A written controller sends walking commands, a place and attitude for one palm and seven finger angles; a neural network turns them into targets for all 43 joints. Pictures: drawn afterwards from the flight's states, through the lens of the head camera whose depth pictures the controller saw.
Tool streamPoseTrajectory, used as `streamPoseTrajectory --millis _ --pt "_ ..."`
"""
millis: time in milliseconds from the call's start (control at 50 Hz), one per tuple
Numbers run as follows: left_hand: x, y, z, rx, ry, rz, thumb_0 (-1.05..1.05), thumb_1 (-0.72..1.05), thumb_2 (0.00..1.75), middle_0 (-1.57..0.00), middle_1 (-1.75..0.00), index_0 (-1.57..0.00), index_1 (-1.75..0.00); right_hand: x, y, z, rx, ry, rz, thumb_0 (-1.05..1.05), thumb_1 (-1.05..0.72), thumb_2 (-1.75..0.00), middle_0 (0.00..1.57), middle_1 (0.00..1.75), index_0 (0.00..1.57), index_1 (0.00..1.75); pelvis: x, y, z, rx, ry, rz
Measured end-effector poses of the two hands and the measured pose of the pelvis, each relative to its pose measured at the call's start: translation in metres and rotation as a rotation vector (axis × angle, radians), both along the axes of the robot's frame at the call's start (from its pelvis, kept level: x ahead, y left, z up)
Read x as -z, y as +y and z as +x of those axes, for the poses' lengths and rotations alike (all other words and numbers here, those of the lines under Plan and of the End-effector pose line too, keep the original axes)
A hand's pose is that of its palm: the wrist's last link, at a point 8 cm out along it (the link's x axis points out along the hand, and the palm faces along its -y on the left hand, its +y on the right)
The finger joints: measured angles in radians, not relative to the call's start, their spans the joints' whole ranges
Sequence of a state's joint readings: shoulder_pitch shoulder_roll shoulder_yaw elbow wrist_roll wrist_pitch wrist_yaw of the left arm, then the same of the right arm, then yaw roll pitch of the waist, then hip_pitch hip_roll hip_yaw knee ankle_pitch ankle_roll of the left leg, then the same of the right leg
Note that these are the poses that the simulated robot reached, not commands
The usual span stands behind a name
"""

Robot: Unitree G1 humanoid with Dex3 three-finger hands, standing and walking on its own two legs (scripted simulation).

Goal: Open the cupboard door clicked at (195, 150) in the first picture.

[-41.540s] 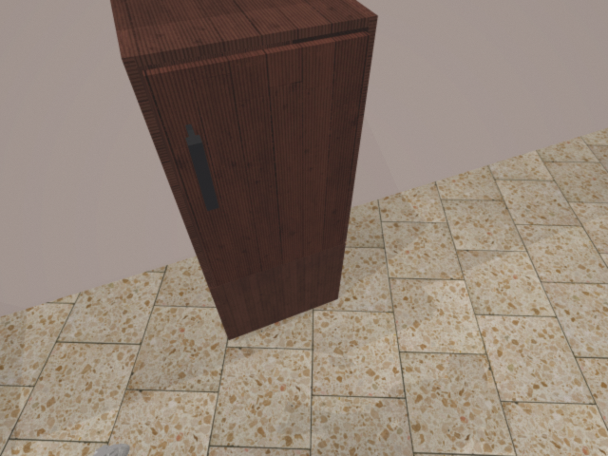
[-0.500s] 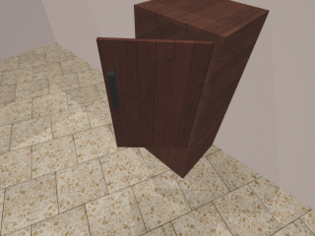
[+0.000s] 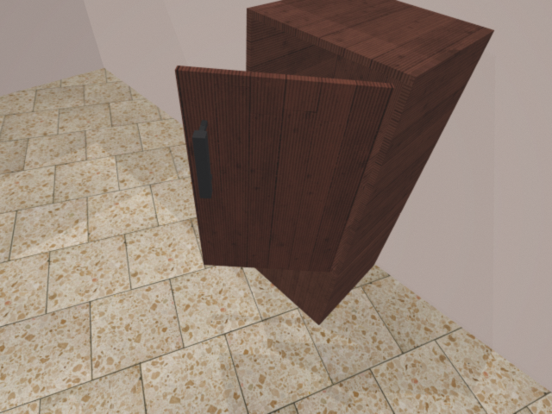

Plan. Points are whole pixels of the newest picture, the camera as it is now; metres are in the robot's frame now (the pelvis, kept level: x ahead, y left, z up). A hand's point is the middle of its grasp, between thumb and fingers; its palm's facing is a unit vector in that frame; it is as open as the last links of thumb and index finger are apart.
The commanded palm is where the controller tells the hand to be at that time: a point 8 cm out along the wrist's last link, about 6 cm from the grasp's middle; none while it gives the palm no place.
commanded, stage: come to a stop and stand still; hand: left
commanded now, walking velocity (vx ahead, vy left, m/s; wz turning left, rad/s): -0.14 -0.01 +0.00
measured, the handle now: (205, 160) +0.56 +0.18 +0.04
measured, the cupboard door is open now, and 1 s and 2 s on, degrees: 43 43 43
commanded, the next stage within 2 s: look again from close up in 1.56 s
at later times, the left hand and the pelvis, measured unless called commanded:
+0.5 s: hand out of the picture +0.09 +0.17 -0.17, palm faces +0.05 -0.98 -0.20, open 7.3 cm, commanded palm none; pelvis +0.02 -0.01 +0.00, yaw +0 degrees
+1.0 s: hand out of the picture +0.04 +0.17 -0.15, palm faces +0.01 -0.96 -0.26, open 7.4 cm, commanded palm none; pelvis +0.03 -0.03 +0.01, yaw +0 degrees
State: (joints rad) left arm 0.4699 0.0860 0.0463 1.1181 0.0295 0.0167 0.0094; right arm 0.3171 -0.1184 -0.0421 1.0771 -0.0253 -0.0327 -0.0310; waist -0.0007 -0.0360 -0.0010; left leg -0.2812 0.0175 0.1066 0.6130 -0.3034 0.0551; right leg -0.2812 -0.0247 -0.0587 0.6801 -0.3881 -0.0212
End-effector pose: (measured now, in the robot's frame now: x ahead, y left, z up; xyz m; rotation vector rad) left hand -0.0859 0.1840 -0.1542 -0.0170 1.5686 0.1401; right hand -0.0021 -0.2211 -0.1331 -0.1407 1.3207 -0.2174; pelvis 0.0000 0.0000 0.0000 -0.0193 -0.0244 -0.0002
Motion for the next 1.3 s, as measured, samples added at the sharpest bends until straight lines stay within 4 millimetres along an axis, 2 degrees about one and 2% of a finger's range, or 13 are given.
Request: streamPoseTrajectory --millis 40,120,180,280,400,500,560,700,800,880,980,1160,1300 --pt "-0.002 0.003 0.021 0.032 -0.017 -0.002 0.01 0.91 0.89 -0.2 -0.3 -0.2 -0.3 -0.003 0.003 0.0 0.013 0.002 0.003 0.01 -0.91 -0.9 0.2 0.3 0.2 0.3 -0.003 0.0 0.006 0.016 0.003 0.012" --pt "-0.011 0.01 0.079 0.055 -0.125 0.031 0.01 0.91 0.89 -0.2 -0.3 -0.2 -0.3 -0.007 0.01 -0.007 0.015 0.067 0.028 0.0 -0.91 -0.9 0.2 0.3 0.2 0.3 -0.012 -0.003 0.018 0.009 0.013 0.016" --pt "-0.015 0.02 0.107 0.076 -0.162 0.093 0.04 0.94 0.89 -0.2 -0.3 -0.2 -0.3 -0.004 0.012 -0.008 0.02 0.119 0.056 0.0 -0.91 -0.9 0.2 0.3 0.2 0.3 -0.012 -0.01 0.027 0.001 0.011 0.015" --pt "-0.016 0.027 0.137 0.099 -0.2 0.152 0.03 0.94 0.89 -0.2 -0.3 -0.2 -0.3 0.008 0.006 0.003 0.045 0.151 0.09 0.01 -0.91 -0.9 0.21 0.3 0.2 0.3 -0.005 -0.021 0.037 0.004 0.014 0.026" --pt "-0.015 0.025 0.159 0.101 -0.253 0.158 0.02 0.93 0.89 -0.2 -0.3 -0.2 -0.3 0.013 -0.007 0.027 0.032 0.105 0.067 0.0 -0.91 -0.9 0.21 0.3 0.2 0.3 -0.002 -0.019 0.033 -0.015 0.013 0.016" --pt "-0.013 0.031 0.167 0.093 -0.289 0.145 0.01 0.93 0.89 -0.2 -0.3 -0.2 -0.3 0.006 -0.015 0.042 -0.002 0.05 0.021 0.01 -0.91 -0.9 0.2 0.3 0.2 0.3 -0.002 -0.012 0.025 -0.007 0.003 0.023" --pt "-0.013 0.035 0.166 0.11 -0.313 0.15 0.01 0.92 0.89 -0.2 -0.3 -0.2 -0.3 0.003 -0.019 0.055 -0.023 -0.019 0.009 0.01 -0.91 -0.9 0.2 0.3 0.2 0.3 0.0 -0.009 0.021 -0.002 0.006 0.016" --pt "-0.026 0.045 0.15 0.132 -0.306 0.179 0.01 0.91 0.89 -0.2 -0.3 -0.2 -0.3 0.001 -0.015 0.086 -0.081 -0.164 0.033 0.01 -0.91 -0.9 0.2 0.3 0.2 0.3 -0.002 -0.006 0.022 0.0 -0.007 0.026" --pt "-0.035 0.046 0.134 0.133 -0.259 0.2 0.01 0.91 0.89 -0.2 -0.3 -0.2 -0.3 0.001 -0.017 0.094 -0.094 -0.181 0.056 0.0 -0.92 -0.9 0.2 0.3 0.2 0.3 -0.007 -0.01 0.026 0.006 0.0 0.036" --pt "-0.039 0.042 0.125 0.128 -0.222 0.207 0.01 0.91 0.89 -0.2 -0.3 -0.2 -0.3 0.003 -0.024 0.09 -0.1 -0.146 0.061 0.0 -0.92 -0.9 0.2 0.3 0.2 0.3 -0.009 -0.015 0.03 0.003 0.003 0.04" --pt "-0.039 0.032 0.124 0.122 -0.197 0.201 0.01 0.91 0.89 -0.2 -0.3 -0.2 -0.3 0.007 -0.033 0.074 -0.102 -0.065 0.063 0.0 -0.92 -0.9 0.2 0.3 0.2 0.3 -0.011 -0.024 0.034 -0.003 0.004 0.041" --pt "-0.036 0.009 0.144 0.128 -0.211 0.176 0.01 0.91 0.89 -0.2 -0.3 -0.2 -0.3 0.01 -0.044 0.044 -0.079 0.058 0.072 0.01 -0.91 -0.9 0.2 0.3 0.2 0.3 -0.012 -0.039 0.04 -0.01 0.005 0.042" --pt "-0.034 -0.002 0.16 0.131 -0.232 0.175 0.01 0.92 0.89 -0.2 -0.3 -0.2 -0.3 0.009 -0.048 0.035 -0.061 0.099 0.081 0.01 -0.91 -0.9 0.2 0.3 0.2 0.3 -0.013 -0.05 0.046 -0.013 0.008 0.04"
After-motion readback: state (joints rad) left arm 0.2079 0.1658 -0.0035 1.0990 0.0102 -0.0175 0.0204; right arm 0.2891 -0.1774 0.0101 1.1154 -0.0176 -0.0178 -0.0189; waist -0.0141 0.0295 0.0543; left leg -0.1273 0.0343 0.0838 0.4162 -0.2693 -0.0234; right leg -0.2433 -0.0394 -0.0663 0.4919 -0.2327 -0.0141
